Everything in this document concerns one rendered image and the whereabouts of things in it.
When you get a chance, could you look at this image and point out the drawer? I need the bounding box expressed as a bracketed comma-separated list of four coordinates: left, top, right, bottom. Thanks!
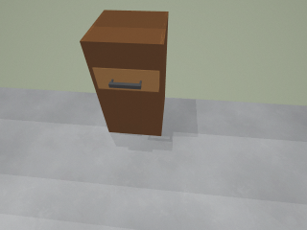
[92, 67, 160, 92]

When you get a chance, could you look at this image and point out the handle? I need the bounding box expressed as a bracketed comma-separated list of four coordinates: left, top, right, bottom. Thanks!
[108, 79, 142, 90]

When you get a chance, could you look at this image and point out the cabinet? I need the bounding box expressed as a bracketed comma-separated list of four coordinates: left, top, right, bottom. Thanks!
[80, 10, 169, 136]

